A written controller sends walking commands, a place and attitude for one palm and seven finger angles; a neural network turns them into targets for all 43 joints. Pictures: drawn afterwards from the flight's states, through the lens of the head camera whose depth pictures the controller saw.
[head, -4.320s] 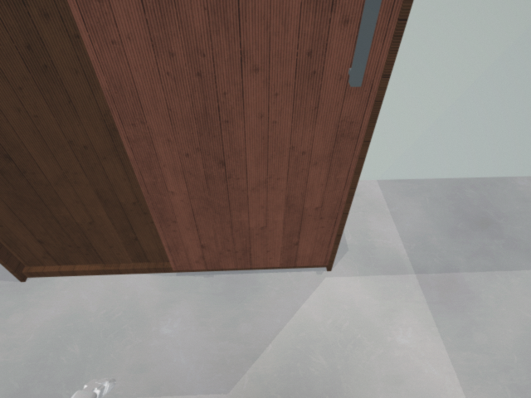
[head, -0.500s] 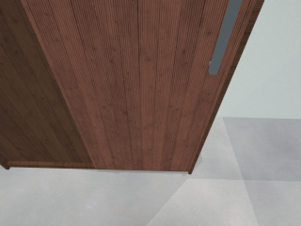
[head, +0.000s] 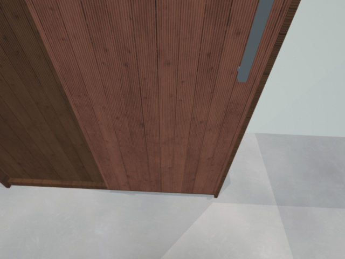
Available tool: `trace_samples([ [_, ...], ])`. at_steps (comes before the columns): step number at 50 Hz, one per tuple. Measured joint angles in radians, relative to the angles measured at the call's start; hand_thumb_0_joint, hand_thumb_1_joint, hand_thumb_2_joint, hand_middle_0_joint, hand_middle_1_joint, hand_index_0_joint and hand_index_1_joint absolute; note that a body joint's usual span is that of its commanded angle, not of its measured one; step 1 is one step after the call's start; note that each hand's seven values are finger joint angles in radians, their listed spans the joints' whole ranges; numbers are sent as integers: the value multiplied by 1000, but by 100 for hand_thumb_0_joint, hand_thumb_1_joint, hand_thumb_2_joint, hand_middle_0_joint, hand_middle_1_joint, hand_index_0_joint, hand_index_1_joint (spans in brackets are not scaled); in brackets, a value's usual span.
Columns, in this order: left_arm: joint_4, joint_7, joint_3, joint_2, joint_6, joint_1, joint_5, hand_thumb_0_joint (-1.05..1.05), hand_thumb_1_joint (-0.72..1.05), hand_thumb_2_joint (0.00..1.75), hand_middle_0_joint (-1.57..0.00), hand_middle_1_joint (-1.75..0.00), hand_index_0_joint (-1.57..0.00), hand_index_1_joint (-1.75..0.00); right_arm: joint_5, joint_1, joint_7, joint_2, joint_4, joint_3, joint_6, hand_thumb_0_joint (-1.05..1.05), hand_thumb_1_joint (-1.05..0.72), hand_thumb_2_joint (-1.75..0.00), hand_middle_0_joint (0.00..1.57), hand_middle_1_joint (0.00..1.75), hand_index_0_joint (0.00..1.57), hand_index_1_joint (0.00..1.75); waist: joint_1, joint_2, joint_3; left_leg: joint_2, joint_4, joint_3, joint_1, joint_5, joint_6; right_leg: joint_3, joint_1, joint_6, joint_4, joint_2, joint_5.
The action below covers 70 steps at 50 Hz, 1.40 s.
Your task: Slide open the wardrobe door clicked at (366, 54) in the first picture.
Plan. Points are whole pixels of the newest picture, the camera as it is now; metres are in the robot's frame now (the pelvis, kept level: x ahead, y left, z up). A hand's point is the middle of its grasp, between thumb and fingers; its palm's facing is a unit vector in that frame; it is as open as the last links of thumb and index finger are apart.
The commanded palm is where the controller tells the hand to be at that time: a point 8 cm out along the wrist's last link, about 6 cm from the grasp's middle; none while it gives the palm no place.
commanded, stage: look again from close up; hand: right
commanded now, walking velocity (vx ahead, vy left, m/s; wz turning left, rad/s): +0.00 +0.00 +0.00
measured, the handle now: (253, 32) +0.60 -0.16 +0.26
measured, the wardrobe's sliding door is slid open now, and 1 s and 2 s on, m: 0.00 0.00 0.00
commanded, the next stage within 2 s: none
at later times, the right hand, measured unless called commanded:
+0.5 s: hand out of the picture -0.03 -0.18 -0.18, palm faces +0.05 +0.98 -0.18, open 7.4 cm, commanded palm none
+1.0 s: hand out of the picture -0.04 -0.16 -0.18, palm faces +0.07 +0.99 -0.16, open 7.4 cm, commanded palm none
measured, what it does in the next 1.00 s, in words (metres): stands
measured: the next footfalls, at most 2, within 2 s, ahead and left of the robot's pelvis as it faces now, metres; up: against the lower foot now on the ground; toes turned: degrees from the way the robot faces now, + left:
none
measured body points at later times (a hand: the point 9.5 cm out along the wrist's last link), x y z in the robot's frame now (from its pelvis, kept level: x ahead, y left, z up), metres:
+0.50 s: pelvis -0.02 -0.01 +0.00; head -0.03 -0.02 +0.45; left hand +0.00 +0.22 -0.15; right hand -0.03 -0.23 -0.16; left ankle +0.01 +0.12 -0.74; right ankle +0.02 -0.11 -0.74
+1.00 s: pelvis -0.02 +0.00 +0.00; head -0.03 +0.00 +0.45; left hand -0.03 +0.21 -0.16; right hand -0.04 -0.21 -0.16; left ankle +0.01 +0.12 -0.74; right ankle +0.02 -0.11 -0.74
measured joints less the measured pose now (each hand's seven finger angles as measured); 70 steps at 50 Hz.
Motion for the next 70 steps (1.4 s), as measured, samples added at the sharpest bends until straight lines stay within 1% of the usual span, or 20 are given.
trace_samples([
  [4, -14, 1, 1, 11, 8, 7, 3, 2, 93, 90, -20, -29, -20, -30, -3, -1, 2, -13, -20, -3, 15, 0, -91, -90, 20, 30, 20, 30, -6, 5, -32, 14, 29, -2, -1, -18, -10, -2, 2, -9, 20, 13, -13],
  [7, -27, -2, 2, 18, 10, 6, 4, 2, 93, 90, -20, -29, -20, -30, -4, -1, 5, -26, -40, -5, 19, 0, -91, -90, 20, 30, 20, 30, -10, 11, -43, 21, 33, -5, -5, -16, -14, -5, 2, -16, 18, 20, -9],
  [19, -46, -12, 0, 25, 9, -7, 2, 1, 92, 90, -20, -29, -20, -30, -4, 20, 13, -46, -77, -8, 26, 0, -91, -90, 19, 30, 20, 30, -19, 28, -24, 30, -1, -4, -17, 23, -19, -4, -7, -22, -28, 31, 37],
  [40, 0, -10, -1, 5, 14, -5, -3, 1, 92, 90, -20, -29, -20, -30, -3, 50, 13, -13, -47, -2, 23, 0, -90, -90, 20, 30, 20, 30, -22, 31, -17, 18, -28, 9, -10, 45, -8, 8, -5, -10, -51, 21, 61],
  [60, 16, -9, 1, -22, 18, 16, -1, 1, 91, 90, -20, -29, -20, -30, -2, 52, 11, -2, -52, -16, 21, 0, -90, -90, 20, 30, 20, 30, -18, 27, -16, 6, -23, 17, -22, 46, 6, 18, -19, 3, -46, 9, 67],
  [70, 18, -6, 2, -28, 17, 21, -1, 1, 91, 90, -20, -29, -20, -30, -3, 53, 11, 7, -51, -19, 21, 0, -90, -90, 20, 30, 20, 30, -21, 29, -17, 4, -25, 21, -21, 47, 9, 22, -21, 5, -45, 7, 66],
])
